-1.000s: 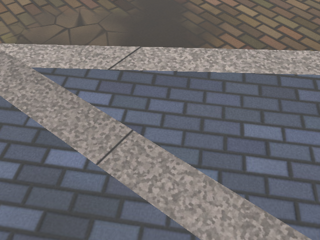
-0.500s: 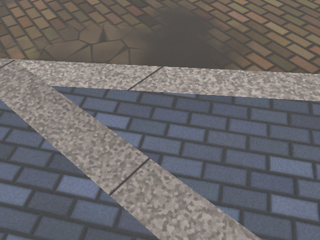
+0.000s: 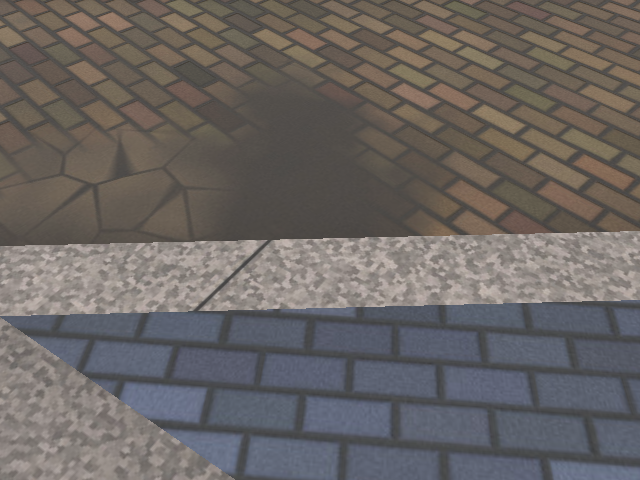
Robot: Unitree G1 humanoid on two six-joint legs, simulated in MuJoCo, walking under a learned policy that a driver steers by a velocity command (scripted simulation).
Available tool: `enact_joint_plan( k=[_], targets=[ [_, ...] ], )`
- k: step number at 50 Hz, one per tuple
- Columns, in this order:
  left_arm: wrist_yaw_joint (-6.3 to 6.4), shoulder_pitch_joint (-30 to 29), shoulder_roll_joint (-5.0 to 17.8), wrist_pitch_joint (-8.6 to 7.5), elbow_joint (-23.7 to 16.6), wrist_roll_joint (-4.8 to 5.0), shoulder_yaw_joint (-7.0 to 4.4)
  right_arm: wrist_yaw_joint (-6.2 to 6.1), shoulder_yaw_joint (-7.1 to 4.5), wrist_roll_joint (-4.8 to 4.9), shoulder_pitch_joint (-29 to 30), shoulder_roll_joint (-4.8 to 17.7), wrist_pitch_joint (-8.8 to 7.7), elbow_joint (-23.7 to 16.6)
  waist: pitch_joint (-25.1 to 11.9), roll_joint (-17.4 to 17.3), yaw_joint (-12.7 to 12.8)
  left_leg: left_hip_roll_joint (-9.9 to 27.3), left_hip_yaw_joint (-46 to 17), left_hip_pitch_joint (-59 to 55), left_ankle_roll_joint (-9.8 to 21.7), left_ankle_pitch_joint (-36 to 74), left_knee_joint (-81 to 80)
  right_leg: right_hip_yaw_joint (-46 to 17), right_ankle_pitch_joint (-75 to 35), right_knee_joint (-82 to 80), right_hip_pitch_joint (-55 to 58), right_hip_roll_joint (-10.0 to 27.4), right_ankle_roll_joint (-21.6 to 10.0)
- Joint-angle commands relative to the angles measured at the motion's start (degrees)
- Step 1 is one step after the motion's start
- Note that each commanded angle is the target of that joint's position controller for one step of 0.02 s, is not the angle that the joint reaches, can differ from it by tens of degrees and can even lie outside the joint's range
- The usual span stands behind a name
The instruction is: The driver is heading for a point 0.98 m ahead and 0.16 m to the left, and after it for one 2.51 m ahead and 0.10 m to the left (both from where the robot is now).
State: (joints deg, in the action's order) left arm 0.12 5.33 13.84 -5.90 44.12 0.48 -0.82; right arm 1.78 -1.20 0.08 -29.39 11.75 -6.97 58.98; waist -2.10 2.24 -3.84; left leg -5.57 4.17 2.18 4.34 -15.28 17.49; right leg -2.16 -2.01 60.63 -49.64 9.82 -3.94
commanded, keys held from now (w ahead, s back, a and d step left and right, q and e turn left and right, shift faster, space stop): w+shift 0.10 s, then w+q+shift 0.64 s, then w+e+shift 0.26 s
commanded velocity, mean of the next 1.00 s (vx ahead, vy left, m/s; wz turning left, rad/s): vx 1.00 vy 0.00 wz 0.46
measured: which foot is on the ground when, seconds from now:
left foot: down 0.00-0.20, up 0.22-0.68, down 0.70-1.00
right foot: up 0.00-0.20, down 0.22-0.72, up 0.74-1.00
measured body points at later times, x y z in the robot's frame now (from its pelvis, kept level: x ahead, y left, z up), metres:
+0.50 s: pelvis +0.45 -0.02 +0.00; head +0.44 -0.01 +0.45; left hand +0.36 +0.24 -0.14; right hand +0.68 -0.24 -0.09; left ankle +0.54 +0.16 -0.63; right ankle +0.41 -0.14 -0.74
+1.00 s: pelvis +0.84 +0.16 +0.00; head +0.84 +0.18 +0.45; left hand +0.90 +0.46 -0.10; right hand +0.96 -0.05 -0.13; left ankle +0.76 +0.16 -0.74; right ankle +1.09 +0.05 -0.64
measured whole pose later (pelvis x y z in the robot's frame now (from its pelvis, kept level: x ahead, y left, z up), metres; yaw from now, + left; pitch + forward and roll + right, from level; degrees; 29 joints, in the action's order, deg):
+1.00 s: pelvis +0.84 +0.16 +0.00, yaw +29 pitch -1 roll +0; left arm -0.3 7.6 14.2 -4.1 41.9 2.1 -1.8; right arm 0.9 -2.0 -0.6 -25.9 9.7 -6.9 48.2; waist 0.1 2.6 -3.6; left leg -6.9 3.0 3.5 7.3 -19.1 23.3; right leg -6.5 -1.4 60.4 -46.1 8.5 -2.5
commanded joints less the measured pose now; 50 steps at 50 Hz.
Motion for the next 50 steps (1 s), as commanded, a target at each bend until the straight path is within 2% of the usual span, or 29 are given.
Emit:
enact_joint_plan(
  k=[1,6,8,9,10,11,12,13,14,15,16,17,18,20,23,29,31,33,34,35,36,37,38,39,40,42,44,48,50],
  targets=[
    [-0.88,-5.4,1.5,-1.17,-3.8,0.10,0.19,-1.32,-0.45,0.83,2.9,6.9,-1.70,-4.8,10.3,-1.4,1.4,12.8,-7.5,13.1,7.2,10.7,-14.5,3.3,-12.6,-14.0,7.1,-1.2,0.9],
    [-3.78,-15.4,1.7,-2.53,-8.5,1.24,0.30,-2.30,-0.76,1.15,-2.8,9.7,0.45,-3.5,13.4,-3.4,-0.8,17.6,-6.5,-4.2,6.1,21.9,-12.8,4.2,-10.2,-31.6,8.1,-5.3,-0.2],
    [-3.86,-12.4,5.0,-2.66,-9.3,1.37,-1.19,-2.58,-1.15,0.02,-2.3,10.8,1.48,-3.7,9.0,-6.3,3.0,19.2,-8.0,-10.6,5.4,44.4,-5.3,5.0,-2.7,-32.2,14.2,-9.2,-1.1],
    [-3.33,-5.7,7.7,-2.41,-8.2,1.88,-2.37,-2.54,-1.54,-1.10,-1.3,12.2,2.09,-3.9,3.9,-8.8,7.0,19.3,-8.5,-13.1,5.1,56.6,2.8,5.1,1.9,-30.5,21.0,-11.2,-2.0],
    [-2.40,6.5,10.6,-2.00,-5.6,2.71,-3.80,-2.30,-1.77,-2.13,1.2,13.4,2.82,-4.4,-3.3,-10.9,14.0,18.0,-7.8,-9.5,4.3,62.1,16.1,5.2,4.6,-29.5,35.4,-11.8,-3.4],
    [-1.15,21.7,14.0,-1.23,-2.2,1.98,-4.68,-2.11,-0.78,-2.83,4.1,10.8,2.69,-6.9,-13.6,-9.6,19.9,15.6,-7.6,8.3,3.1,48.8,35.7,-3.9,10.6,-22.6,60.5,-2.4,-4.9],
    [-1.49,26.6,18.6,-1.48,-0.2,-0.57,-6.05,-0.85,2.08,-0.85,-7.8,-1.9,0.79,-7.6,-26.8,12.8,11.5,4.0,-9.8,33.1,0.2,1.6,60.4,-37.4,43.9,-31.5,83.6,13.7,-14.5],
    [-1.59,27.6,12.2,-1.91,0.4,-1.32,-4.82,-0.95,1.01,3.39,-4.4,3.5,-0.73,-7.2,-28.0,14.6,14.2,4.6,-15.7,38.4,1.9,-8.6,67.0,-49.1,53.3,-44.1,82.7,13.7,-11.8],
    [-1.21,22.6,8.7,-2.09,0.9,-0.76,-4.02,-1.63,-0.51,5.14,5.5,8.3,-0.80,-10.5,-15.1,11.9,14.1,7.5,-13.3,43.9,2.3,-5.4,68.7,-38.1,45.8,-45.1,74.3,12.6,-7.3],
    [-1.30,17.8,7.4,-2.19,1.0,-0.64,-3.66,-2.19,-0.56,4.17,10.5,8.1,-0.67,-12.3,-8.6,3.2,12.5,10.2,-12.3,43.3,2.1,-1.8,67.0,-28.9,33.4,-45.3,64.1,11.4,-5.6],
    [-1.65,14.4,5.9,-2.37,1.8,-1.27,-3.35,-2.28,-0.86,2.94,12.4,7.1,-0.25,-12.9,-4.0,-1.6,9.6,12.5,-11.8,40.5,2.0,1.0,64.3,-21.8,24.7,-46.4,54.0,9.9,-5.0],
    [-1.88,12.3,3.6,-2.71,2.7,-2.26,-2.82,-1.83,-1.14,2.85,10.0,5.4,0.94,-13.1,-2.2,-0.3,6.1,14.8,-12.6,35.8,2.1,3.1,62.5,-16.1,20.7,-47.6,46.8,8.4,-4.4],
    [-2.14,10.1,2.0,-2.66,3.5,-1.99,-2.58,-1.48,-1.34,3.24,7.9,3.8,2.31,-12.9,-0.8,1.3,4.1,16.1,-12.5,33.4,2.0,3.0,61.4,-10.7,18.3,-48.8,42.9,6.8,-3.9],
    [-2.46,6.9,1.5,-2.35,4.4,-0.60,-2.69,-1.31,-1.61,3.52,8.8,2.5,4.68,-13.8,4.6,2.0,2.3,17.7,-11.1,35.0,1.9,2.4,60.0,-0.4,12.6,-50.7,37.4,5.2,-2.0],
    [-1.74,5.4,3.9,-2.26,4.3,-1.64,-3.15,-1.42,-1.88,2.35,13.2,3.4,5.89,-16.4,9.6,1.3,1.2,17.2,-9.9,39.2,0.3,11.5,54.6,8.7,6.6,-53.4,33.3,2.8,-2.1],
    [0.69,11.7,10.2,-1.61,4.2,-1.34,-4.20,1.48,-1.86,1.65,25.2,5.1,4.42,-21.4,12.7,-4.2,4.9,14.7,-1.9,44.0,2.3,24.4,33.8,17.3,-3.1,-53.3,47.6,4.0,-0.7],
    [1.14,10.3,12.9,-0.59,3.1,-1.15,-4.68,2.57,-2.57,1.87,25.4,6.8,3.95,-22.4,10.9,-2.5,3.3,10.8,4.1,36.7,3.8,22.6,28.7,20.2,-25.4,-49.1,51.2,4.0,0.5],
    [1.66,9.7,16.1,1.07,2.1,-0.51,-5.49,2.56,-4.25,2.93,18.0,10.1,4.59,-21.9,5.2,3.0,-1.8,5.3,8.3,26.6,5.2,13.7,31.0,20.6,-55.3,-36.9,55.7,5.2,0.1],
    [1.34,7.0,17.5,1.71,1.0,0.17,-5.94,2.22,-5.96,3.19,8.3,13.8,5.42,-20.2,0.7,5.6,-7.5,3.5,8.0,14.8,6.8,8.6,32.4,19.7,-62.3,-25.2,52.8,6.1,-0.5],
    [0.88,2.7,15.7,0.97,-1.5,1.25,-5.51,1.30,-9.54,3.10,-4.6,20.4,6.65,-17.0,-6.6,3.2,-15.2,1.8,4.7,-7.2,9.6,12.3,27.2,17.7,-64.7,-5.4,43.2,2.5,-0.3],
    [-0.08,1.4,9.0,-0.39,-1.8,1.94,-3.83,0.31,-9.04,3.51,-7.2,20.1,7.16,-14.4,0.2,-9.6,-12.8,5.5,-7.6,-10.3,11.8,9.5,18.8,15.7,-3.2,20.5,28.8,-7.0,2.9],
    [-0.94,11.5,-0.7,-2.96,-6.0,1.31,-1.16,1.18,-6.65,0.87,0.0,18.2,5.83,-17.4,-7.4,-26.3,2.4,13.2,-38.5,-21.3,22.1,-2.9,13.2,2.8,37.4,38.4,8.8,-15.9,3.5],
    [-1.18,6.3,4.0,-5.17,-8.6,2.20,-1.21,1.65,-5.73,-0.35,0.7,13.6,3.95,-18.4,-11.7,-17.1,-0.7,19.4,-52.3,-20.1,22.2,-16.5,-1.7,-6.0,32.5,36.9,3.2,-14.1,0.8],
    [-1.12,5.2,6.8,-5.16,-7.0,4.17,-2.08,1.71,-5.23,-0.29,-1.1,10.3,2.40,-16.6,-7.3,-9.1,-0.5,21.0,-49.8,-15.6,18.2,-20.7,-5.5,-5.2,27.7,30.5,2.2,-10.0,-1.4],
    [-0.43,4.4,6.1,-4.41,-6.1,3.74,-2.04,1.94,-4.72,0.43,2.7,9.5,1.74,-16.7,-1.5,1.5,2.1,20.4,-44.7,-5.4,15.2,-19.8,-4.9,-3.9,23.6,25.9,4.6,-6.8,-1.6],
    [-0.32,6.2,4.7,-1.92,-4.1,2.10,-1.86,1.64,-3.25,-0.49,10.3,6.2,0.33,-18.3,2.3,3.2,5.5,15.5,-30.9,12.3,11.1,-6.4,-0.6,-5.1,17.3,21.2,14.2,-1.5,-1.3],
    [-0.37,9.8,4.4,0.90,-2.6,2.28,-2.22,0.56,-3.22,-0.66,11.6,6.8,-0.11,-17.2,2.5,-1.3,7.4,14.7,-24.4,17.4,10.0,-7.0,-3.7,-4.6,13.4,16.8,14.6,1.0,0.4],
    [-0.06,0.2,3.7,2.06,-4.7,1.40,-1.76,-1.20,-3.14,-0.79,3.9,6.6,-1.05,-13.9,7.1,-1.6,0.7,12.1,-11.0,10.6,4.8,7.7,-6.2,-4.5,-0.1,3.2,3.3,-1.0,1.9],
    [-1.01,-7.0,4.2,0.65,-7.6,1.47,-1.68,-2.40,-2.62,-0.43,2.6,6.1,-1.41,-13.5,9.5,-2.4,-1.8,10.4,-4.7,10.3,0.6,15.9,-7.5,-1.5,-9.7,-13.1,5.2,-3.4,1.4]
  ],
)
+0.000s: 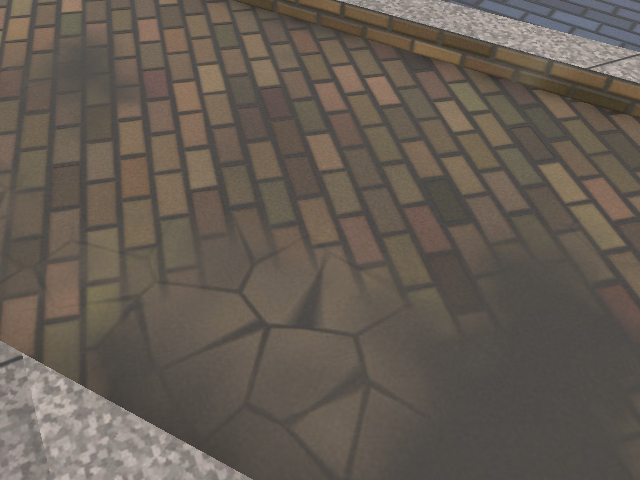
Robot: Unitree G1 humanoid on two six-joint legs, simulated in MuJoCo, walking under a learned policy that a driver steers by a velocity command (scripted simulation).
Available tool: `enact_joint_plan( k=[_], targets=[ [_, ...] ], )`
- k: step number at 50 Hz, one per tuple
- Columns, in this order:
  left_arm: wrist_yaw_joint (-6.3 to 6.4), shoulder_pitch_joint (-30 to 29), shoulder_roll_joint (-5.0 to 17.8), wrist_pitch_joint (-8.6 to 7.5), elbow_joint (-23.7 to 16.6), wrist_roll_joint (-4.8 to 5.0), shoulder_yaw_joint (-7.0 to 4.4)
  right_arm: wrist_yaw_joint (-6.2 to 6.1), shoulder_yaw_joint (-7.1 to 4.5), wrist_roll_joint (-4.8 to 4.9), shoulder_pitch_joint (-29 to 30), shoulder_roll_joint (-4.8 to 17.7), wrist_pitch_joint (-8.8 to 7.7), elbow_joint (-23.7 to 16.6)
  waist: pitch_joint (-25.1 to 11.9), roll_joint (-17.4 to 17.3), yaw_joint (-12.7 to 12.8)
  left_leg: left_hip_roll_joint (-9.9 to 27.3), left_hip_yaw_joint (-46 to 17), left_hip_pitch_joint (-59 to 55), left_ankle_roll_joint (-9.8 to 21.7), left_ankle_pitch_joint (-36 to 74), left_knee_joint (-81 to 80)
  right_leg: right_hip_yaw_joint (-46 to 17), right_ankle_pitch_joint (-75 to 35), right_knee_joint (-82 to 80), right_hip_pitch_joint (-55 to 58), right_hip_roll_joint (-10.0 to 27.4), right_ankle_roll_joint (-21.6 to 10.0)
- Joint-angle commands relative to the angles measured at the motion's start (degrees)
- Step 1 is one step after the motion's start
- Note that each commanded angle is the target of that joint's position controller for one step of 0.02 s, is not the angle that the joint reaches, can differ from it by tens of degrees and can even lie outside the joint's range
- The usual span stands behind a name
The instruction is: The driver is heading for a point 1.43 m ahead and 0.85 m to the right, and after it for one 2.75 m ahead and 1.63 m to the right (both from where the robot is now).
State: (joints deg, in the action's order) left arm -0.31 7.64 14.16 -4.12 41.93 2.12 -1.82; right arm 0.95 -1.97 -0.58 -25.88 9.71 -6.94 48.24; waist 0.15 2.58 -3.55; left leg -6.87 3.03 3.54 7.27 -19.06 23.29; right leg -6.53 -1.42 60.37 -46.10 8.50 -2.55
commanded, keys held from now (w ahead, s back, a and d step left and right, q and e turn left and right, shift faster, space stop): w+e+shift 1.00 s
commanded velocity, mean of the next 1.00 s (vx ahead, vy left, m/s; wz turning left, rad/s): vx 1.00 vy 0.00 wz -0.84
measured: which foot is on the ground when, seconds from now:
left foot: down 0.00-0.20, up 0.22-0.58, down 0.60-1.00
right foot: up 0.00-0.16, down 0.18-0.60, up 0.62-1.00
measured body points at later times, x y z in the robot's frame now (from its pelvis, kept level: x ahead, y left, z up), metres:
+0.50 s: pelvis +0.44 -0.04 -0.04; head +0.44 -0.04 +0.41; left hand +0.58 +0.19 -0.16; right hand +0.62 -0.33 -0.06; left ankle +0.65 +0.07 -0.75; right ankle +0.31 -0.12 -0.73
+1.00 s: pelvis +0.82 -0.17 -0.17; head +0.84 -0.19 +0.28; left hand +1.15 -0.25 -0.22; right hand +0.57 -0.25 -0.30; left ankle +0.72 +0.07 -0.85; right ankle +0.89 -0.36 -0.83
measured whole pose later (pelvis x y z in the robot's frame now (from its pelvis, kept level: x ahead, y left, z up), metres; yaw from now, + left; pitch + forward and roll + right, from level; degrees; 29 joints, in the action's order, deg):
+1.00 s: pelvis +0.82 -0.17 -0.17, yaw -52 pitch +2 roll +2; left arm -4.0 1.5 13.9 -1.9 30.8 2.4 -3.3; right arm -3.6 -2.4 -0.7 -31.0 11.8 -4.7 54.4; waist 0.5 2.0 -4.8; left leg -1.4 13.6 -10.2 -2.5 -28.6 25.5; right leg 6.1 2.7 50.2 -44.9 -0.7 -7.5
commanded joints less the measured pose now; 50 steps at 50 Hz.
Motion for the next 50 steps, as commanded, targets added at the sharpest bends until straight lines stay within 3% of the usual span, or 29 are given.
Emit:
enact_joint_plan(
  k=[1,3,7,8,9,10,11,12,13,15,17,19,20,21,23,26,28,30,31,32,33,34,36,37,39,44,46,48,50],
  targets=[
    [-1.36,-10.9,2.2,-1.71,-6.0,-0.63,-0.41,-2.00,-1.87,-0.21,-1.5,8.9,-1.62,-2.3,5.8,-4.5,-2.5,11.1,-1.0,9.1,-3.6,22.5,-13.5,6.5,-15.9,-16.5,6.3,-3.5,-0.1],
    [-2.71,-4.6,2.9,-2.43,-3.7,-0.18,-1.63,-2.12,-2.66,-1.66,-0.2,12.3,-2.06,-2.6,1.5,-6.7,-0.1,12.9,1.9,5.3,-4.8,31.4,-11.9,8.1,-21.8,-13.1,13.2,-5.4,-1.1],
    [-4.36,4.7,7.9,-3.16,-2.3,-0.35,-4.90,-2.81,-3.17,-1.63,5.4,13.3,-0.35,-5.3,-0.4,-10.3,6.1,13.5,7.1,1.2,-7.5,66.0,3.0,18.1,-13.5,-13.7,26.0,-14.3,-4.9],
    [-4.09,14.8,10.1,-2.25,-0.2,-0.08,-6.25,-3.38,-3.74,-1.58,9.7,14.9,0.18,-6.7,-3.1,-13.2,12.1,14.9,6.9,4.3,-6.9,80.3,14.4,19.5,-5.4,-8.8,35.8,-16.3,-5.9],
    [-2.53,35.3,14.5,-0.42,4.9,-0.44,-8.05,-4.01,-4.43,-0.97,20.9,17.7,-0.18,-11.0,-5.5,-9.8,25.0,15.9,4.9,21.7,-7.8,92.8,40.9,14.0,7.6,-6.4,56.1,-15.1,-10.1],
    [-1.67,45.0,12.5,0.28,9.0,0.03,-6.71,-2.06,-2.35,1.25,23.5,9.8,-1.90,-13.0,-3.4,13.4,27.1,4.6,3.7,41.4,-9.6,18.2,79.9,5.4,5.0,-15.5,66.2,-9.3,-15.7],
    [-2.75,38.9,5.1,-1.23,8.0,-2.49,-3.07,-0.19,1.25,2.98,19.0,-0.1,-3.87,-15.6,-4.8,25.1,16.9,0.9,-7.7,55.1,-6.7,-20.3,89.6,-15.2,16.6,-21.5,65.1,-5.1,-18.9],
    [-2.69,28.9,5.6,-1.81,3.3,-2.94,-2.62,0.45,1.56,4.66,16.0,1.7,-4.91,-19.0,-6.7,21.4,9.0,1.2,-13.0,57.1,-5.1,-17.5,83.1,-37.5,25.7,-38.0,59.5,2.1,-24.0],
    [-2.60,24.7,4.5,-1.86,0.7,-2.54,-2.76,0.81,0.60,4.02,20.2,7.3,-5.15,-19.4,-4.8,-0.6,7.6,3.7,-13.2,51.6,-1.5,-7.2,71.9,-42.8,34.3,-45.3,49.7,2.9,-20.4],
    [-2.24,9.7,9.3,-2.39,-5.2,-2.20,-3.70,0.22,0.34,1.88,17.1,8.3,-2.64,-19.2,2.6,-12.1,-1.5,7.0,-13.7,42.2,-3.0,-1.8,61.2,-40.5,33.4,-41.6,23.1,1.9,-21.3],
    [-0.29,2.3,8.2,-2.46,-7.9,-1.25,-2.87,-0.45,0.39,0.13,16.8,9.2,-0.45,-20.3,4.6,-12.3,-4.3,10.4,-11.9,29.6,-5.9,-1.7,42.1,-26.8,26.2,-40.4,3.6,-4.0,-17.4],
    [1.44,5.1,10.7,-1.43,-6.0,-0.62,-4.16,-0.11,0.45,-1.41,15.5,7.7,-0.69,-19.2,-2.3,-6.5,-2.8,9.5,-8.0,10.2,-6.6,15.6,36.5,-17.0,16.1,-34.6,-2.4,-7.3,-14.9],
    [1.81,4.0,10.0,-0.80,-6.5,-0.77,-3.89,0.22,-0.02,-0.95,11.6,8.0,-0.94,-16.7,-4.8,-6.6,-3.7,6.9,-4.2,3.9,-7.9,22.9,37.0,-12.3,16.8,-30.7,-4.1,-9.4,-13.7],
    [2.56,8.8,7.3,-0.80,-5.4,0.38,-3.58,0.47,-0.64,-1.23,14.4,9.4,-1.55,-16.9,-4.3,-5.1,0.7,8.2,-9.5,10.4,-6.7,34.2,32.0,-13.0,26.4,-25.6,2.7,-11.6,-12.6],
    [3.09,14.6,4.1,0.47,-3.3,2.68,-2.85,0.83,0.27,-0.56,27.6,7.6,-1.67,-21.3,2.5,-1.8,6.8,7.1,-10.2,22.4,-6.6,31.6,9.0,-13.7,33.2,-22.5,15.8,-12.7,-10.4],
    [3.39,17.7,4.0,3.26,-1.0,0.82,-3.48,1.52,-1.29,2.30,30.1,7.0,-1.57,-21.7,0.1,6.0,10.2,7.6,-13.4,17.6,-8.0,38.5,-8.0,-18.5,36.9,-14.8,29.9,-12.3,-8.8],
    [3.50,17.0,3.0,4.19,-1.0,0.72,-3.00,1.06,-3.79,3.51,18.3,9.4,-1.57,-16.2,-1.7,5.9,5.7,11.8,-12.9,5.7,-9.6,46.4,-14.2,-15.7,36.8,-0.1,29.8,-13.9,-6.7],
    [1.82,12.1,-0.9,3.42,-3.6,-0.50,-1.23,1.83,-5.61,2.37,-3.3,11.9,-1.87,-10.1,-9.0,1.8,-6.1,16.6,-14.1,-23.0,-11.4,29.1,4.8,-11.6,42.0,24.2,9.3,-14.9,-3.8],
    [0.67,15.0,-6.2,1.61,-5.9,-0.55,0.52,1.77,-5.83,0.27,-10.4,14.7,-1.29,-8.1,-11.6,-15.7,-6.1,17.9,-16.1,-34.0,-13.6,30.6,19.6,-11.1,46.7,45.2,-8.8,-15.1,-3.2],
    [1.26,23.5,-6.0,-0.20,-8.4,2.98,0.86,2.11,-6.92,-0.58,-10.1,20.9,-0.66,-7.3,-13.8,-37.5,-0.1,29.0,-37.4,-35.0,-6.7,25.7,11.5,-8.0,43.1,59.2,-22.2,-12.4,-1.8],
    [1.57,19.8,-2.4,-1.44,-9.4,5.21,0.76,1.80,-8.20,0.93,-5.8,23.5,-0.57,-6.0,-12.0,-31.1,1.4,37.2,-58.6,-30.3,4.6,-19.0,-2.2,-5.6,29.7,57.7,-31.1,-8.3,-1.1],
    [2.45,5.1,6.7,-0.40,-8.9,3.07,-1.98,0.69,-5.22,-0.13,-0.6,12.4,-0.29,-7.5,-0.5,-4.7,-2.0,31.7,-46.5,-17.1,3.6,-23.2,-9.5,-0.9,20.1,46.8,-26.5,-4.6,-1.8],
    [2.17,2.5,4.9,0.52,-9.6,0.43,-2.07,-0.35,-3.03,0.26,4.3,7.1,-2.33,-4.1,6.7,-3.2,1.0,29.2,-39.6,-1.1,-0.8,-5.5,-5.4,-7.0,13.0,41.0,-19.7,-1.3,-2.0],
    [1.14,3.6,2.9,1.09,-9.9,-0.06,-2.05,-0.80,-2.01,0.68,6.2,5.0,-2.15,-2.0,10.1,-5.7,4.5,23.0,-25.7,8.2,-3.6,1.8,-4.6,-8.2,10.8,32.1,-13.9,-1.0,-0.9],
    [0.18,2.7,2.2,1.88,-11.6,0.08,-2.17,-1.37,-2.08,0.11,9.0,6.1,-1.26,-1.3,8.9,-11.6,5.2,18.2,-12.8,14.4,-5.9,12.4,-8.8,-3.6,6.5,23.0,-6.3,-1.7,0.3],
    [-1.71,-6.5,0.4,2.03,-15.3,-0.34,-1.17,-3.36,-2.70,-0.08,0.1,10.3,-0.14,1.4,6.6,-3.4,0.8,19.4,-3.0,-1.4,-8.6,40.5,-8.0,4.5,0.8,4.6,-11.1,-5.0,-2.2],
    [-3.14,-10.9,-0.6,1.31,-16.6,0.22,-0.80,-4.22,-2.49,-0.15,-2.7,11.8,0.83,2.4,6.6,-4.0,-0.2,18.3,1.7,-6.6,-11.9,52.6,-6.3,11.0,1.5,-5.0,-8.3,-7.3,-4.3],
    [-4.28,-11.3,1.3,0.96,-16.9,0.37,-1.81,-5.14,-2.80,-0.41,-2.3,15.1,1.22,1.5,2.8,-8.6,2.3,17.8,6.5,-2.5,-13.3,78.5,-0.9,18.6,2.2,-10.9,9.4,-12.3,-5.3],
    [-4.17,2.7,6.3,1.83,-13.4,0.59,-4.42,-5.98,-3.77,0.19,1.7,18.5,1.28,-0.3,-3.4,-13.2,11.8,20.2,5.8,3.8,-12.4,95.1,15.8,17.6,6.6,-10.0,29.9,-14.3,-7.0]
  ],
)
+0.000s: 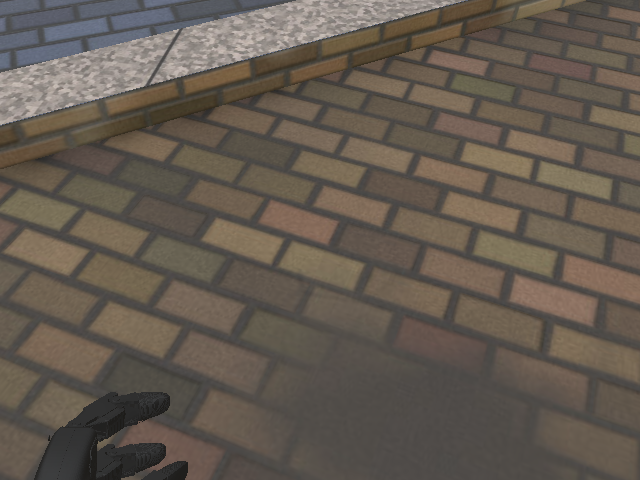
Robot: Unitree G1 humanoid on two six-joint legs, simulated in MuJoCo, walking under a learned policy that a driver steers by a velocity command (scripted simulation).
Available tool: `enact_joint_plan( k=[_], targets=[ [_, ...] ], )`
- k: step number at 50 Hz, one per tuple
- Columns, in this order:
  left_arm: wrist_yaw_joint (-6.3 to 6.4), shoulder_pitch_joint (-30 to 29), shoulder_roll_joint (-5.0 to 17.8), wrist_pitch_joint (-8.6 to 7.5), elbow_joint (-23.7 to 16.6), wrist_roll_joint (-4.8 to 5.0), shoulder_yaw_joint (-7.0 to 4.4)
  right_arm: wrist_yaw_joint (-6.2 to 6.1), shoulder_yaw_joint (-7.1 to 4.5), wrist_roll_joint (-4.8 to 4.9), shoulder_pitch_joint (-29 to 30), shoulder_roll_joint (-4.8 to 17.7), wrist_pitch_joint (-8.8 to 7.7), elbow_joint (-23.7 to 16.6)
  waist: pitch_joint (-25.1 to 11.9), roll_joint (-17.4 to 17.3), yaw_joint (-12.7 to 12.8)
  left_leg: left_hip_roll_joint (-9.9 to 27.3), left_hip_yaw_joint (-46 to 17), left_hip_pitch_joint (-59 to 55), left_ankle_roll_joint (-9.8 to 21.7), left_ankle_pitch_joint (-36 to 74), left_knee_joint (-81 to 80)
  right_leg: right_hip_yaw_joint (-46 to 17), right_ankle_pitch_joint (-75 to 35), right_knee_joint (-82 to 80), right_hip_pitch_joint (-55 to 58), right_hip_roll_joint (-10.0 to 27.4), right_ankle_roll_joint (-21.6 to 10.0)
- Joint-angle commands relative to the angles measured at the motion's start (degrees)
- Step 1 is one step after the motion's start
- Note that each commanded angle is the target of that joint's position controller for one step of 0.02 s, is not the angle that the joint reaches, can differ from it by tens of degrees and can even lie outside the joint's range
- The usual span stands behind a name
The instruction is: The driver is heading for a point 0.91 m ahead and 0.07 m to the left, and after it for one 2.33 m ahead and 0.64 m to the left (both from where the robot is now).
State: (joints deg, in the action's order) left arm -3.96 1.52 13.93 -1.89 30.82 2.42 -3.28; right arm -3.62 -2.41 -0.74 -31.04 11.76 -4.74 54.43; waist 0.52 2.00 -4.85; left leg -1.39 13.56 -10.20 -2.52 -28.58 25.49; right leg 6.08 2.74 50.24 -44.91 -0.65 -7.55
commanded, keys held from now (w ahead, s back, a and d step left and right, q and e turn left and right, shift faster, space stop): w+e+shift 0.10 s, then w+q+shift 0.76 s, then w+shift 0.14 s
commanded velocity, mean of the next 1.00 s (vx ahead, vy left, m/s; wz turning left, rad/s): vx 1.00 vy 0.00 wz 0.30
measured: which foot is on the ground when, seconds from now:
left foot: down 0.00-0.02, up 0.04-0.46, down 0.48-0.94, up 0.96-1.00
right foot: up 0.00-0.02, down 0.04-0.50, up 0.52-0.90, down 0.92-1.00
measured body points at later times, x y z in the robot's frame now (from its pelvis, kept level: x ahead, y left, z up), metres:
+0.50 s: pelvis +0.48 +0.05 -0.01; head +0.51 +0.05 +0.44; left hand +0.51 +0.33 -0.13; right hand +0.68 -0.20 -0.08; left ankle +0.64 +0.12 -0.71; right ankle +0.19 -0.04 -0.66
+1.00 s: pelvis +0.95 +0.08 +0.01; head +0.98 +0.09 +0.46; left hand +1.09 +0.39 -0.04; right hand +1.08 -0.18 -0.11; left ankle +0.72 +0.11 -0.61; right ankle +1.09 -0.01 -0.70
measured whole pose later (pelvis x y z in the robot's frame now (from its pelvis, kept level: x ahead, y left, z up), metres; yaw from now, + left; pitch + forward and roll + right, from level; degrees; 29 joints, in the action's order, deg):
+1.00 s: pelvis +0.95 +0.08 +0.01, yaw +22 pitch +2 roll -3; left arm -0.4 3.1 14.9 -8.5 33.7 0.6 -2.5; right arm -0.3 -2.9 2.2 -22.1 16.7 -2.6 45.2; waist 2.0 -2.5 -2.7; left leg -6.0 -11.1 10.4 4.7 -25.1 67.1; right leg -2.2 8.7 33.8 -26.9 -3.5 0.8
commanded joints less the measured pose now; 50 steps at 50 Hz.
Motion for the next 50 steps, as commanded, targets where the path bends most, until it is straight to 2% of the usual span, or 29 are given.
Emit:
enact_joint_plan(
  k=[1,2,3,4,5,6,7,9,13,16,19,22,23,24,25,26,27,29,32,36,39,43,44,45,46,47,48,49,50],
  targets=[
    [0.16,27.0,11.7,0.01,3.1,-0.08,-5.49,-0.95,-3.77,0.56,14.1,17.5,-1.46,-9.5,-9.2,-12.0,22.1,13.5,-6.1,27.5,-1.9,102.2,32.5,0.3,1.1,-4.9,48.7,-3.7,-5.7],
    [1.19,38.8,12.9,-0.10,9.0,0.10,-5.92,-0.07,-3.14,0.71,22.1,14.1,-2.59,-12.2,-6.7,2.2,27.2,1.9,-5.0,41.9,-1.8,36.6,63.7,-7.3,-10.5,-19.6,61.9,1.3,-9.9],
    [1.46,31.0,12.9,-0.64,8.5,-1.82,-4.16,0.81,-0.06,-0.64,18.7,3.6,-5.11,-17.0,-6.8,17.6,15.3,-1.2,-13.5,62.0,0.9,-4.5,78.1,-24.5,-14.7,-13.1,69.2,5.4,-13.1],
    [1.79,29.0,10.3,-1.31,5.7,-2.61,-3.03,2.56,0.91,1.64,12.7,4.0,-7.17,-20.2,-18.1,13.9,10.9,0.0,-25.0,69.9,2.9,-6.0,77.5,-45.9,11.9,-20.9,75.0,13.5,-23.0],
    [2.11,28.8,7.7,-2.08,5.6,-2.98,-3.05,3.27,0.35,2.96,18.4,7.3,-8.11,-22.0,-13.6,3.5,11.7,0.6,-24.6,69.8,5.0,0.8,68.0,-53.1,27.1,-32.9,67.7,14.2,-20.6],
    [2.20,22.4,6.6,-2.76,5.3,-2.94,-2.53,3.65,-0.30,3.59,17.6,8.4,-7.47,-20.9,-4.9,-5.9,6.4,3.2,-22.6,66.6,5.7,5.8,59.7,-48.7,28.1,-36.8,54.5,14.0,-17.2],
    [2.25,15.5,5.2,-3.20,4.5,-2.59,-1.75,3.56,-0.57,2.36,13.7,7.9,-5.56,-18.0,-1.8,-9.0,2.4,6.3,-22.0,60.2,4.7,9.5,55.6,-42.2,24.5,-37.3,43.7,11.6,-14.7],
    [2.59,10.7,3.6,-3.73,4.5,-2.66,-0.91,3.10,-0.78,1.78,11.5,8.5,-2.23,-16.5,3.4,-6.0,-0.8,10.5,-20.4,53.3,1.6,10.9,50.1,-33.4,17.7,-37.9,26.2,9.7,-13.4],
    [3.98,15.0,6.0,-5.19,8.5,-2.29,-1.08,2.74,1.36,-0.06,24.1,4.3,-1.63,-20.2,5.5,-2.7,4.4,11.4,-15.4,47.0,0.9,32.4,30.9,-15.6,5.2,-38.7,16.3,3.4,-8.1],
    [3.79,20.6,7.5,-6.19,11.3,-1.43,-1.08,4.12,1.75,1.72,33.0,4.4,-2.23,-21.1,5.4,-2.7,10.1,7.9,-12.2,41.3,3.0,45.6,14.0,-11.4,7.0,-42.9,23.5,4.7,-5.9],
    [3.17,23.0,8.0,-5.57,13.5,-2.03,-1.01,6.00,0.99,3.36,36.8,6.2,-2.49,-22.8,7.2,-0.7,11.2,5.4,-11.6,47.8,5.9,41.9,5.5,-8.6,-6.1,-42.1,42.2,8.9,-3.4],
    [3.37,19.7,10.9,-3.77,13.0,-4.81,-1.62,7.14,-1.56,3.67,27.3,11.1,-1.91,-22.1,-2.2,6.0,3.8,-1.2,-6.7,40.7,10.1,28.5,10.2,-4.7,-52.4,-27.3,55.8,11.4,0.3],
    [3.64,16.8,11.9,-3.07,12.1,-5.57,-1.88,6.79,-2.88,3.89,16.3,13.8,-1.02,-19.9,-7.7,8.2,-2.4,-2.7,-6.4,29.7,11.6,25.3,12.1,-3.4,-63.0,-14.8,54.2,11.6,1.2],
    [4.29,12.2,12.6,-2.83,10.5,-5.06,-1.91,6.17,-4.08,3.47,1.5,16.6,0.07,-16.2,-12.8,5.0,-10.5,-0.7,-10.8,9.9,13.2,26.6,11.3,-1.6,-58.8,5.5,40.9,9.6,3.3],
    [3.47,22.2,2.1,-4.19,8.7,-5.18,0.73,6.23,-4.56,2.26,-0.8,20.5,-0.22,-14.6,-18.9,-18.1,-1.8,10.2,-36.8,-15.0,22.8,10.7,11.2,-5.6,4.7,31.8,12.3,-0.8,7.4],
    [2.40,21.3,4.4,-6.54,7.1,-2.21,1.78,6.27,-4.33,1.95,-1.3,17.9,-0.57,-15.2,-27.7,-21.4,-2.8,17.6,-65.9,-23.1,28.2,-9.5,-6.2,-14.1,24.0,39.8,0.9,-5.5,6.8],
    [2.25,14.4,8.6,-7.74,5.6,-0.18,0.63,5.67,-3.73,0.95,-0.1,14.0,-0.58,-15.5,-19.6,-13.9,-4.4,16.1,-63.8,-19.3,23.2,-12.5,-9.5,-16.3,19.0,37.2,-4.0,-1.4,4.1],
    [2.96,5.7,6.9,-8.92,2.7,-1.87,1.40,6.22,-3.03,0.62,6.1,12.5,-1.04,-16.6,-6.1,2.4,0.0,12.0,-53.2,2.3,20.5,3.5,-10.7,-14.8,15.8,27.0,0.1,1.5,3.2],
    [3.50,8.8,6.7,-7.43,3.1,-3.41,0.76,5.97,-2.26,1.60,11.7,10.2,-1.03,-18.0,-0.8,-0.3,6.1,6.1,-42.8,16.1,21.3,15.6,-12.6,-14.6,14.8,17.6,6.1,4.0,5.8],
    [3.96,-2.1,4.7,-6.65,-1.1,-4.10,1.54,3.97,-2.08,2.72,10.2,10.6,-0.71,-16.6,6.0,-2.6,4.1,1.4,-35.2,31.2,19.4,25.8,-14.5,-9.6,2.2,-2.6,11.1,2.4,9.8],
    [3.45,-8.0,3.6,-7.06,-3.4,-3.35,1.37,3.49,-2.75,3.05,6.9,11.7,-0.15,-14.7,4.4,-5.6,0.6,0.0,-35.1,36.6,15.5,23.2,-14.7,-8.2,-12.1,-15.6,23.8,-1.6,10.4],
    [3.86,-10.0,8.3,-7.61,-4.7,-0.72,-1.07,2.73,-3.22,3.84,5.5,10.9,0.21,-12.7,3.2,-8.0,1.1,2.3,-40.5,22.3,12.8,26.3,-7.7,-12.5,-9.3,-25.3,26.0,-1.6,9.8],
    [4.03,-6.4,10.1,-7.87,-4.0,-0.43,-2.05,2.51,-3.58,3.25,5.8,11.6,0.55,-12.3,0.6,-8.7,3.1,2.8,-39.8,17.8,12.0,37.2,-2.8,-11.4,-7.0,-25.2,28.6,-2.1,8.9],
    [4.34,1.4,11.7,-8.01,-2.6,-0.29,-3.13,2.72,-3.86,2.13,6.9,12.7,1.03,-12.4,-5.2,-9.6,7.8,2.4,-37.6,15.1,10.6,49.4,6.4,-9.5,-6.0,-24.2,36.2,-1.8,7.4],
    [4.96,15.5,12.6,-7.34,-0.2,-0.17,-3.52,3.31,-3.10,0.02,10.8,11.7,1.35,-14.2,-14.6,-11.0,15.1,2.7,-35.7,20.3,9.1,52.5,21.3,-11.9,-0.8,-17.7,51.9,3.5,4.8],
    [4.82,24.9,15.4,-6.95,2.2,-1.98,-3.76,3.59,-1.10,0.06,2.6,3.9,1.11,-14.7,-24.9,5.9,11.6,-3.8,-30.3,38.2,6.7,24.0,43.8,-33.7,15.0,-17.4,74.3,16.4,-3.6],
    [3.22,27.5,15.5,-6.96,5.5,-1.84,-3.92,3.69,0.91,3.77,-3.4,3.0,0.67,-14.6,-29.7,27.3,9.9,-4.2,-26.1,51.8,5.6,-0.2,57.0,-61.4,39.2,-29.9,80.3,25.0,-9.0],
    [3.45,25.1,9.7,-6.34,4.4,-1.66,-3.05,3.25,0.24,4.53,3.1,7.5,0.86,-14.3,-19.1,18.0,12.9,0.2,-24.6,57.6,6.3,4.1,58.8,-58.0,45.7,-33.1,73.6,21.6,-6.5],
    [3.69,21.8,7.9,-5.61,5.1,-2.20,-2.49,3.45,0.05,3.16,12.1,9.6,0.50,-16.3,-9.7,7.7,13.3,1.6,-22.4,58.1,6.8,7.5,56.6,-47.4,35.1,-34.0,63.9,18.6,-4.6]
  ],
)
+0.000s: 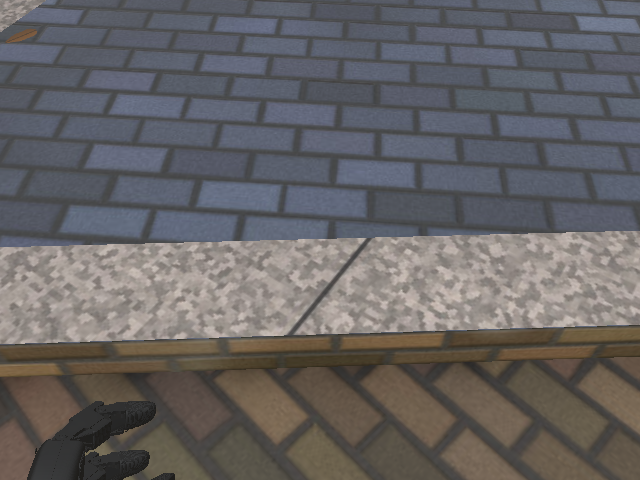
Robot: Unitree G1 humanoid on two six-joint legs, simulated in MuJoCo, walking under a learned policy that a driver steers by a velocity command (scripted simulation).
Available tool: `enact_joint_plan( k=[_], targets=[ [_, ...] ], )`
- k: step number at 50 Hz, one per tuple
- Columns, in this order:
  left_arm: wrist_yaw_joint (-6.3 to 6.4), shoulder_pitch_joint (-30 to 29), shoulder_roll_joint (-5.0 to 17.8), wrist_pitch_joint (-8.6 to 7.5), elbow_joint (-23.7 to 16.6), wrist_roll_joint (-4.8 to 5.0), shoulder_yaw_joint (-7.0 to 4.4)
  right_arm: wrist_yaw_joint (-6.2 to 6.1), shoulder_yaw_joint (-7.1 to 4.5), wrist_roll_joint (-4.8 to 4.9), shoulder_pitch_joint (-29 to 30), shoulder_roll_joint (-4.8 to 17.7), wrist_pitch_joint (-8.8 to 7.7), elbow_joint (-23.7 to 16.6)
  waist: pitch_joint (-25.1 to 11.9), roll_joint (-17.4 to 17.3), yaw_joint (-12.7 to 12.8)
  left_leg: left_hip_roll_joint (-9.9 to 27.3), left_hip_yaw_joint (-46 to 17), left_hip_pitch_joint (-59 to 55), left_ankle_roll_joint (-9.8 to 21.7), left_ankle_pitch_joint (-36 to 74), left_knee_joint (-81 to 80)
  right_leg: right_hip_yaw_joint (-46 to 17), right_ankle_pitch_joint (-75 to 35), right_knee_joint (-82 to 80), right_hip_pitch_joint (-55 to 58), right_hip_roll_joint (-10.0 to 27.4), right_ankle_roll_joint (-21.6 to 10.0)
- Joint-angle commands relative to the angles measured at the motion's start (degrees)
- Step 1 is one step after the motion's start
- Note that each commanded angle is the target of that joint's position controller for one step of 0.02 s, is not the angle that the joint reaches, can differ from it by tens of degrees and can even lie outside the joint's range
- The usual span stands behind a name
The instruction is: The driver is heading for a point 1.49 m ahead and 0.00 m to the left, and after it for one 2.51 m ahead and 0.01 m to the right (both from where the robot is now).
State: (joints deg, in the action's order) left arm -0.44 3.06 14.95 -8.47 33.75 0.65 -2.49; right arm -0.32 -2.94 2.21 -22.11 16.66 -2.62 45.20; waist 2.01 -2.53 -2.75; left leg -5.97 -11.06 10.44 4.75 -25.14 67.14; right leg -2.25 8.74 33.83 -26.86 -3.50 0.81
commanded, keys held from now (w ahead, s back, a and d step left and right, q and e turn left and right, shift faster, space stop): w+shift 0.96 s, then w+e+shift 0.04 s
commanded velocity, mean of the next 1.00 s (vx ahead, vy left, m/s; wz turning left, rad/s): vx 1.00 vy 0.00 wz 0.12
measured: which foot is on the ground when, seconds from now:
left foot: up 0.00-0.36, down 0.38-0.82, up 0.84-1.00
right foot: down 0.00-0.38, up 0.40-0.80, down 0.82-1.00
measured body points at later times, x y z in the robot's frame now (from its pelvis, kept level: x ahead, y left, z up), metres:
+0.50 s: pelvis +0.44 +0.06 +0.01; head +0.46 +0.06 +0.46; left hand +0.48 +0.32 -0.12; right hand +0.61 -0.19 -0.09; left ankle +0.49 +0.15 -0.71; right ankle +0.31 -0.11 -0.57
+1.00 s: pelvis +0.92 +0.06 +0.14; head +0.89 +0.05 +0.59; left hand +0.86 +0.29 -0.01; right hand +1.14 -0.14 +0.07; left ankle +0.85 +0.20 -0.37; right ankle +0.90 -0.03 -0.58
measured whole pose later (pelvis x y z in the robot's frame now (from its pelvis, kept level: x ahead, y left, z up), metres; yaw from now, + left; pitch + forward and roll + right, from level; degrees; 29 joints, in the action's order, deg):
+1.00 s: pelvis +0.92 +0.06 +0.14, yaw +5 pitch +1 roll -1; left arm -3.0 28.6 11.8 -4.6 55.5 -0.5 0.0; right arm 3.4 0.8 1.6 -6.2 12.4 -4.9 39.8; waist -5.9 -1.3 0.9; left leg -2.3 -7.3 41.7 11.1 -14.8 102.6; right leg 5.2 23.6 40.6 -17.4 -2.1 -3.6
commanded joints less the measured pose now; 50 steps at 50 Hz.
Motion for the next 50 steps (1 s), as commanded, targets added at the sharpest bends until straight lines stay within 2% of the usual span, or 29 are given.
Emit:
enact_joint_plan(
  k=[1,3,5,10,14,17,19,20,21,22,23,26,28,31,33,35,36,37,38,39,40,41,42,43,44,46,47,48,50],
  targets=[
    [-0.14,19.3,7.2,1.23,3.4,-1.52,-3.19,0.37,0.69,-1.45,10.5,4.1,-2.31,-9.0,-5.0,2.8,10.7,7.1,3.4,36.1,-0.1,4.9,12.3,-32.1,18.0,-18.2,36.8,18.9,-12.2],
    [-0.71,16.9,4.3,0.77,5.3,-2.28,-2.01,1.20,0.90,-0.98,12.1,1.8,-2.55,-10.2,-2.0,4.0,6.1,10.0,2.4,31.7,0.6,5.7,6.8,-24.2,8.3,-20.2,27.1,16.3,-12.6],
    [-1.41,16.2,1.9,0.81,7.0,-0.64,-1.01,1.57,1.59,-0.14,10.8,-0.1,-1.94,-10.1,-0.4,5.9,3.2,11.4,2.7,31.6,0.5,4.7,2.1,-20.3,6.3,-22.2,22.9,15.7,-13.2],
    [-0.14,16.1,8.3,0.09,8.9,0.60,-2.04,2.54,3.09,-2.42,21.4,0.6,-3.26,-14.1,5.2,2.9,3.1,13.1,7.5,29.2,-1.7,25.0,-17.9,-8.1,-4.5,-29.2,13.6,13.4,-11.9],
    [0.05,23.1,10.0,0.44,12.3,1.25,-1.60,3.11,2.62,-1.47,30.3,1.8,-4.15,-16.8,6.3,3.2,6.2,8.4,11.9,18.5,-1.4,33.8,-32.8,-2.0,-16.3,-31.6,18.3,13.3,-9.9],
    [0.30,24.8,11.6,2.42,14.2,-0.27,-0.91,2.53,0.01,-1.69,21.0,6.6,-3.21,-16.1,-3.8,11.3,-0.7,3.0,15.9,7.7,2.1,21.3,-29.6,0.7,-58.4,-12.9,29.1,15.4,-7.8],
    [1.14,18.7,12.4,2.85,12.9,-0.95,-0.65,1.14,-2.65,-1.43,-3.9,10.6,-1.97,-9.3,-12.7,11.2,-14.4,7.2,11.4,-24.5,4.9,23.1,-32.0,1.9,-55.6,17.6,9.7,12.4,-4.8],
    [0.68,27.9,0.6,1.71,10.8,-1.45,2.09,0.85,-3.04,-3.13,-5.9,16.7,-1.95,-7.4,-20.3,-13.1,-3.8,24.1,-16.9,-42.1,11.2,14.9,-34.6,-0.3,13.2,42.6,-10.2,2.4,-2.6],
    [0.10,27.3,4.8,-0.11,11.7,1.42,1.97,1.17,-2.47,-2.94,-9.7,11.8,-2.03,-6.8,-29.1,-13.3,-6.9,27.5,-37.7,-43.9,15.0,-1.5,-46.8,-8.9,19.2,50.7,-16.8,1.2,-4.6],
    [0.06,19.2,7.6,-0.44,9.8,3.30,0.82,1.20,-1.82,-2.56,-6.5,8.7,-2.03,-5.9,-16.4,-7.4,-6.6,24.8,-30.1,-35.6,13.0,-6.0,-49.6,-6.1,15.9,51.3,-22.7,5.2,-5.0],
    [0.18,14.0,6.0,-0.59,8.0,2.83,1.52,1.43,-1.39,-2.60,-3.4,7.1,-2.10,-5.0,-8.4,-2.1,-5.1,22.7,-22.5,-25.1,12.7,-0.7,-51.3,-3.4,12.3,51.1,-23.6,7.0,-4.6],
    [-0.83,15.2,-0.4,1.75,8.3,1.47,2.77,2.95,1.08,-4.03,-1.2,-1.0,-1.80,-1.6,-2.6,-0.4,2.2,19.8,-14.3,-5.6,12.3,3.5,-52.5,-1.8,11.5,65.3,-25.0,10.0,-4.3],
    [-1.25,14.1,-4.2,3.65,6.1,1.87,4.26,2.93,2.01,-2.56,1.3,-2.3,-1.57,0.6,2.7,-2.4,6.2,19.5,-9.1,4.7,11.2,2.2,-54.1,-2.1,14.0,70.5,-33.1,11.5,-3.4],
    [-0.31,4.3,-9.4,4.80,-0.6,1.58,7.56,1.83,3.47,-3.47,-2.1,-1.9,-1.43,5.8,9.2,-3.0,6.7,23.0,-6.8,9.3,10.4,3.8,-56.0,-3.2,18.5,99.5,-55.0,9.0,-1.9],
    [-0.79,-2.4,-8.2,3.82,-6.2,1.01,9.06,0.96,4.26,-2.14,-1.3,-1.0,-0.78,7.0,11.4,3.1,7.8,18.1,2.6,15.8,6.0,2.9,-57.7,-2.7,14.6,83.4,-54.6,9.3,-2.7],
    [-1.71,-6.2,-5.9,3.23,-8.6,-1.18,9.15,-0.17,4.75,-1.34,-3.0,-1.1,-1.66,7.2,1.8,7.4,7.2,15.6,8.1,25.0,6.8,14.8,-67.5,9.4,1.3,64.9,-26.2,10.4,-3.2],
    [-1.42,-3.3,-4.4,2.76,-9.3,-0.37,8.90,-0.16,4.61,-0.57,-1.8,1.3,-3.18,7.2,-2.0,2.9,9.9,15.1,11.3,30.4,6.8,29.4,-69.2,10.7,-2.4,54.2,-6.4,10.5,-4.1],
    [-0.78,-1.8,-2.0,2.42,-8.9,-0.17,7.80,-0.08,3.86,0.98,-6.1,4.3,-3.82,8.5,-9.1,2.4,9.5,14.2,11.9,23.2,7.5,58.6,-64.6,14.8,-1.6,46.8,7.6,6.1,-4.8],
    [-0.47,1.0,1.0,1.98,-8.4,0.50,6.08,-0.09,3.19,0.84,-9.2,8.6,-3.70,9.4,-14.7,-2.5,11.2,15.4,11.9,10.3,7.2,89.2,-55.6,15.9,3.3,40.4,12.8,2.3,-5.0],
    [-0.31,5.4,4.1,2.60,-7.4,1.01,4.18,-0.31,2.03,-0.86,-9.6,13.2,-2.58,9.7,-17.8,-9.0,14.3,17.3,10.8,-2.5,6.9,111.4,-46.2,15.5,10.7,35.2,12.0,-0.5,-5.3],
    [-0.50,12.9,6.5,3.47,-6.5,1.14,2.84,-0.70,0.17,-2.08,-6.3,16.6,-0.45,10.7,-15.7,-16.3,19.3,19.7,9.1,-14.1,5.3,115.8,-33.0,9.0,15.9,21.4,8.9,-0.6,-6.8],
    [-1.63,24.1,13.7,3.94,-1.3,-0.78,0.58,-1.96,0.43,-3.98,-3.0,12.6,-0.44,7.2,-17.3,-7.5,19.4,16.5,4.4,-6.4,5.0,95.1,-13.2,-8.8,12.4,15.4,18.9,4.6,-9.8],
    [-2.35,28.7,18.8,3.74,5.7,-1.60,0.00,-0.10,3.58,-5.44,-8.6,-3.2,-2.59,4.5,-19.5,32.9,9.2,-0.5,0.9,11.8,2.8,12.6,11.3,-37.4,-0.2,-2.5,29.8,15.1,-15.3],
    [-1.34,31.6,9.5,3.40,7.5,-1.41,1.20,2.81,3.14,-3.37,-9.7,-4.3,-4.99,4.1,-25.0,26.6,9.7,-3.6,-9.6,24.2,3.7,8.3,28.8,-57.8,13.8,-17.3,36.0,21.6,-18.5],
    [-1.43,29.7,3.3,2.75,10.5,0.22,1.75,3.65,2.22,-0.24,1.8,-2.5,-5.39,0.6,-10.2,14.5,9.6,-2.0,-2.5,35.1,4.7,8.0,36.3,-53.9,25.6,-19.0,29.8,22.1,-17.3],
    [-2.82,25.8,-5.6,2.62,16.9,-0.75,3.81,3.81,4.22,-1.09,17.5,-7.1,-3.87,-8.0,3.8,0.5,6.4,3.4,1.1,42.3,7.0,5.1,42.9,-32.4,23.3,-14.0,13.2,18.4,-14.2],
    [-3.23,24.2,-7.9,2.44,19.1,-2.02,4.11,4.14,5.60,-0.84,15.7,-10.8,-3.02,-9.1,4.0,0.9,2.7,4.7,0.7,42.2,7.6,7.8,43.8,-21.5,18.6,-12.0,8.4,14.6,-11.9],
    [-3.41,23.6,-9.5,2.60,20.6,-1.75,4.23,4.50,6.15,-0.44,13.0,-11.5,-2.15,-8.8,3.7,1.2,0.3,4.6,0.3,44.0,8.2,8.1,44.8,-15.7,14.7,-12.7,8.1,12.9,-10.3],
    [-3.04,16.0,-8.0,2.40,17.6,-1.15,4.76,4.48,5.83,-0.27,9.8,-7.0,-1.75,-7.7,3.9,-0.7,-5.0,8.7,2.4,42.6,5.9,11.7,26.3,-8.8,10.5,-18.6,3.4,10.4,-10.7]
  ],
)
Keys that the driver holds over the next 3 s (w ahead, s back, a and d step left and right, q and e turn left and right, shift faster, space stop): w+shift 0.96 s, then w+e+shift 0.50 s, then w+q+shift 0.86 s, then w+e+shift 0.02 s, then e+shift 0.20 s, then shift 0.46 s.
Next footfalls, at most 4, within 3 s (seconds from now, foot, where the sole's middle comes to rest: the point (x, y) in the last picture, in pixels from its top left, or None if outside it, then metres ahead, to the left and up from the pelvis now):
0.38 left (246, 449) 0.53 0.15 -0.75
0.82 right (325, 247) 0.94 -0.03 -0.61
1.26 left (222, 122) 1.38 0.23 -0.61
1.70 right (362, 48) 1.71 -0.18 -0.61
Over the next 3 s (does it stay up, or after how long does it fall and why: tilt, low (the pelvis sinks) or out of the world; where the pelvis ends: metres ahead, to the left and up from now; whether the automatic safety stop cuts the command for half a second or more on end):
stays up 2.46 0.03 0.16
